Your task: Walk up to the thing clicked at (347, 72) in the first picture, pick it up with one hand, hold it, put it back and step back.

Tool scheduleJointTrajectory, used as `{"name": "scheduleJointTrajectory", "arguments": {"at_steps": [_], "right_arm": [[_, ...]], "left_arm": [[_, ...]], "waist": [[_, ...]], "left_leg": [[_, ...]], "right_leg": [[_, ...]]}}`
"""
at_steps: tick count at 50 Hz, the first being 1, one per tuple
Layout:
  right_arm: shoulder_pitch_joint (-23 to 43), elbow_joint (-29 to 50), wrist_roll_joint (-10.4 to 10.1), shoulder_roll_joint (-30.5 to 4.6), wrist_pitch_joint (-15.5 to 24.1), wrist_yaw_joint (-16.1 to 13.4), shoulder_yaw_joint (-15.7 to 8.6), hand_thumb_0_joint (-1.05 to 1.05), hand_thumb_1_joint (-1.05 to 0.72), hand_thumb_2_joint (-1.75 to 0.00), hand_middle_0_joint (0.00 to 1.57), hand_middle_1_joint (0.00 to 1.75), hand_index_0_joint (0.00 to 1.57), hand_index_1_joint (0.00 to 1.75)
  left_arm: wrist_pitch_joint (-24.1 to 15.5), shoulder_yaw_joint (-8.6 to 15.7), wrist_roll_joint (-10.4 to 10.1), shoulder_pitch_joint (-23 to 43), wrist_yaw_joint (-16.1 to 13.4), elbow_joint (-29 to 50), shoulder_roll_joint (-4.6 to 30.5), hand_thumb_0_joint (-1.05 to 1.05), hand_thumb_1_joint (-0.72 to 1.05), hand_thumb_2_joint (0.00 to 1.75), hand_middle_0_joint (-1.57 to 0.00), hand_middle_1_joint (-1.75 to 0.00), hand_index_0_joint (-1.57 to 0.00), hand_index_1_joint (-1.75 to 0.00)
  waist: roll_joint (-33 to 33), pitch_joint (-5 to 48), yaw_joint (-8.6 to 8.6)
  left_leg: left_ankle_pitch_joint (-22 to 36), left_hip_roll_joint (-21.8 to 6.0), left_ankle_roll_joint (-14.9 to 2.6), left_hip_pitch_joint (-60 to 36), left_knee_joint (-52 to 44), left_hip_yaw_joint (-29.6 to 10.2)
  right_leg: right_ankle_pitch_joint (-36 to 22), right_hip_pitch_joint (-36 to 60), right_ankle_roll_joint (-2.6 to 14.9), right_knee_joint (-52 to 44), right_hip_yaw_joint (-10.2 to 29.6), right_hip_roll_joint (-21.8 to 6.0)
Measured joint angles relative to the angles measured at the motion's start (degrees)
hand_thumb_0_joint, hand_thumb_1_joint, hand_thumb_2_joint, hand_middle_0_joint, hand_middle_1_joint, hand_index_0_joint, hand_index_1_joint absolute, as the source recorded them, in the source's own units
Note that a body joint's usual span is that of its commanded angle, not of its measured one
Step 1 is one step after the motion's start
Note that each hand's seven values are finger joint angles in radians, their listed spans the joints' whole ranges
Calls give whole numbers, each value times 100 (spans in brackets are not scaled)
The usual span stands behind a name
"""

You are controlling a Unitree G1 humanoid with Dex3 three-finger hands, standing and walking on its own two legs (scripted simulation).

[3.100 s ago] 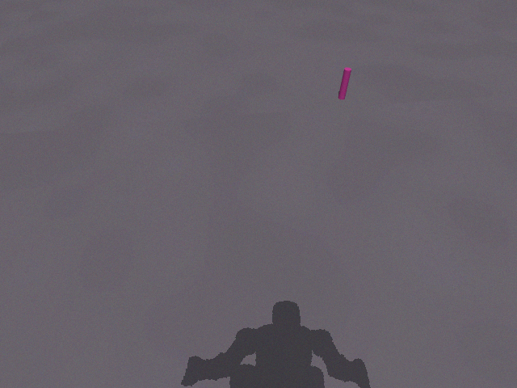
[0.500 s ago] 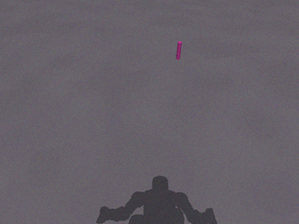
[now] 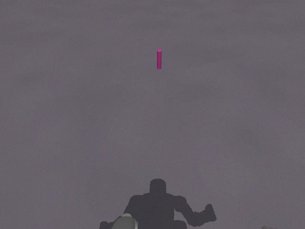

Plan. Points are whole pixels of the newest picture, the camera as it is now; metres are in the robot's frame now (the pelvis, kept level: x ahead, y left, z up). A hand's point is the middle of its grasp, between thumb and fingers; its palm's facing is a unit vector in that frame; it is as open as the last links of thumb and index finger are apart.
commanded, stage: walk up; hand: left
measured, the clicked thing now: (159, 59) +1.99 +0.12 -0.66
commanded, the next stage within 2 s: none
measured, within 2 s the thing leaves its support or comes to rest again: neither
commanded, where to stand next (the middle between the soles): +1.63 -0.06 m, yaw -5 degrees
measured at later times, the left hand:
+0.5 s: hand (101, 133) +0.49 +0.27 -0.12, palm faces -0.18 -0.91 -0.38, open 7.4 cm
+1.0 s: hand (117, 110) +0.64 +0.24 -0.14, palm faces -0.06 -0.92 -0.38, open 7.4 cm
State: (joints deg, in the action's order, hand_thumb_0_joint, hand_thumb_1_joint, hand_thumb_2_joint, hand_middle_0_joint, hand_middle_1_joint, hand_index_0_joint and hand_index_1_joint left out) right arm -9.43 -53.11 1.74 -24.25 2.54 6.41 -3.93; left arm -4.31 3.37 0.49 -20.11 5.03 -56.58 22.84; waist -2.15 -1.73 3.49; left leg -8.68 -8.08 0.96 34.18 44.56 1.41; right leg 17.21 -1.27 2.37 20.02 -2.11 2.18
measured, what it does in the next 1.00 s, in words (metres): walks ahead: left foot, then right foot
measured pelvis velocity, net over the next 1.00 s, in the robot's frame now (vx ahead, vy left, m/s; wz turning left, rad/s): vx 0.61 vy -0.04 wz -0.07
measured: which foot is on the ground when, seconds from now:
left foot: up 0.00-0.12, down 0.14-0.62, up 0.64-1.00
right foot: down 0.00-0.16, up 0.18-0.56, down 0.58-1.00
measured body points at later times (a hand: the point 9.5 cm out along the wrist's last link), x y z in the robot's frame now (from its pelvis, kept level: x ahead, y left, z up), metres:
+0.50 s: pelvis +0.33 +0.01 -0.01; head +0.34 +0.00 +0.44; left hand +0.50 +0.32 -0.10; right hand +0.31 -0.32 -0.12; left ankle +0.25 +0.15 -0.74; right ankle +0.48 -0.16 -0.71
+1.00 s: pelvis +0.61 -0.04 -0.01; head +0.63 -0.05 +0.44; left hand +0.65 +0.29 -0.11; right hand +0.70 -0.37 -0.11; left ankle +0.78 +0.10 -0.72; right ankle +0.52 -0.15 -0.74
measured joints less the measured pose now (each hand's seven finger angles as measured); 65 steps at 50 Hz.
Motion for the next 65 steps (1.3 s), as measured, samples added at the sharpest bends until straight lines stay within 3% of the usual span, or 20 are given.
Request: {"name": "scheduleJointTrajectory", "arguments": {"at_steps": [4, 7, 9, 12, 14, 18, 21, 24, 28, 30, 31, 34, 36, 40, 47, 52, 53, 55, 59, 65], "right_arm": [[50, -46, 9, -34, -37, -20, -43, 0, -90, -90, 21, 30, 20, 30], [83, -29, 22, 4, 27, -84, -91, 1, -90, -90, 21, 30, 20, 30], [183, 65, 103, 157, 156, -154, -109, 0, -90, -90, 20, 30, 20, 30], [134, 301, 27, 248, 306, -211, -111, 0, -90, -90, 21, 30, 20, 30], [-16, 364, -37, 302, 320, -260, -61, 0, -90, -89, 21, 30, 20, 30], [-496, 306, -129, 255, 344, -317, 19, 0, -90, -89, 21, 30, 20, 30], [-811, 168, -132, 151, 304, -315, 27, 0, -90, -90, 21, 30, 20, 30], [-988, 70, -113, 33, 284, -287, 25, 0, -90, -90, 21, 30, 20, 30], [-1194, -13, -107, -76, 236, -277, 5, 0, -90, -90, 21, 30, 20, 30], [-1210, -98, -99, -139, 179, -308, -17, 1, -90, -90, 21, 30, 20, 30], [-1152, -139, -97, -125, 128, -335, -21, 1, -90, -90, 21, 30, 20, 30], [-960, -147, -121, -1, 54, -366, 74, 1, -91, -90, 20, 30, 20, 30], [-798, -122, -174, -1, 68, -356, 115, 1, -91, -90, 20, 30, 20, 30], [-495, 137, -179, -23, 106, -290, 98, 1, -91, -90, 20, 30, 20, 30], [-225, 230, -63, -77, 8, -123, -23, 0, -91, -90, 20, 30, 20, 30], [-125, 141, -34, -46, 17, -46, -60, 0, -91, -90, 20, 30, 20, 30], [-119, 132, -26, -29, 33, -48, -68, 0, -91, -90, 20, 30, 20, 30], [-12, 132, 43, 96, 113, -89, -69, 0, -91, -90, 20, 30, 20, 30], [-29, 370, -69, 180, 263, -195, -36, 0, -91, -90, 20, 30, 20, 30], [-499, 341, -185, 304, 276, -309, 132, 0, -90, -90, 21, 30, 20, 30]], "left_arm": [[-25, -10, 17, -19, -10, 113, 119, 1, 90, 90, -21, -30, -20, -30], [17, -20, 7, -26, -57, 138, 257, 1, 90, 90, -21, -30, -20, -30], [103, 5, -9, 126, -159, 120, 342, 1, 90, 90, -21, -30, -20, -30], [125, -122, -64, 275, -249, 153, 275, 1, 90, 90, -21, -30, -20, -30], [70, -173, -95, 368, -219, 176, 304, 1, 90, 90, -21, -30, -20, -30], [40, -125, -128, 641, -104, 376, 396, 1, 90, 90, -21, -30, -20, -30], [66, -87, -88, 863, 4, 529, 418, 1, 90, 90, -21, -30, -20, -30], [66, -55, -32, 1063, 107, 596, 405, 1, 90, 90, -20, -30, -20, -30], [88, -10, 6, 1196, 159, 529, 361, 1, 90, 90, -21, -30, -20, -30], [51, 33, 20, 1269, 113, 486, 240, 1, 90, 90, -21, -30, -20, -30], [12, 42, 37, 1299, 80, 514, 169, 1, 90, 90, -21, -30, -20, -30], [-87, -22, -31, 1230, 4, 637, 13, 0, 90, 90, -21, -30, -20, -30], [-105, -94, -82, 1064, -60, 641, -110, 0, 90, 90, -21, -30, -20, -30], [-127, -154, -84, 617, -133, 499, -164, 0, 90, 90, -21, -30, -20, -30], [-145, -80, 11, 122, -152, 370, 21, 1, 90, 90, -21, -30, -20, -30], [-114, -5, 42, -12, -167, 349, 249, 1, 90, 90, -21, -30, -20, -30], [-94, 4, 42, -41, -177, 340, 298, 1, 90, 90, -21, -30, -20, -30], [-16, 26, 26, 25, -243, 286, 381, 1, 90, 90, -21, -30, -20, -30], [81, -140, -28, 176, -306, 229, 234, 1, 90, 90, -21, -30, -20, -30], [44, -153, -90, 468, -183, 418, 291, 1, 90, 90, -21, -30, -20, -30]], "waist": [[67, -46, 56], [272, -10, 49], [661, -179, -25], [541, -251, -233], [533, -222, -349], [560, -138, -528], [526, -96, -553], [443, -119, -611], [287, -4, -727], [21, -4, -677], [-98, -63, -637], [-10, -199, -456], [-34, -235, -357], [-110, -233, -220], [-132, -165, -110], [23, -121, -12], [94, -89, -13], [463, -193, -13], [340, -298, -199], [536, -289, -369]], "left_leg": [[498, 20, -28, -220, -1084, 22], [656, 257, -133, -653, -1464, 192], [249, 515, -162, -765, -1101, 462], [-256, 402, -205, -1093, -963, 543], [-335, 381, -190, -1549, -1293, 645], [-486, 483, -132, -2397, -1896, 748], [-712, 524, -114, -2915, -2145, 815], [-1029, 510, 0, -3326, -2200, 853], [-1703, 372, 189, -3708, -1894, 809], [-2114, 67, 116, -3681, -1242, 725], [-2073, -68, -50, -3464, -548, 545], [-1861, 295, -214, -2450, 1616, 34], [-1424, 430, -296, -1792, 2225, -73], [-756, 368, -328, -811, 1842, -228], [82, 155, -77, -182, -150, -206], [328, 222, -246, -689, -1252, 16], [363, 296, -271, -836, -1354, 69], [91, 563, -229, -943, -1062, 282], [-400, 501, -275, -1323, -937, 315], [-483, 680, -252, -2378, -1789, 413]], "right_leg": [[434, 445, -105, -86, 49, 55], [1036, 626, -200, 293, 123, -121], [1239, 190, -63, 1711, 295, -471], [935, -976, 94, 3997, 594, -116], [555, -1664, 86, 4562, 581, -121], [54, -2632, -65, 4196, 549, -424], [-177, -2995, -193, 3168, 415, -696], [-721, -3054, -187, 2031, 274, -856], [-1267, -2750, -73, 1401, 28, -794], [-1075, -2590, -76, 1593, -137, -562], [-816, -2562, -69, 1824, -220, -463], [-389, -2250, -24, 1940, -201, -509], [-405, -1844, -39, 1544, -206, -503], [-459, -1152, -23, 783, -185, -355], [-78, -323, -65, 240, -349, -180], [633, 98, -267, 512, -442, -234], [845, 143, -311, 676, -451, -303], [1130, -75, -187, 1616, -329, -686], [942, -1368, 32, 4221, 163, -373], [80, -2625, -99, 3961, 387, -647]]}}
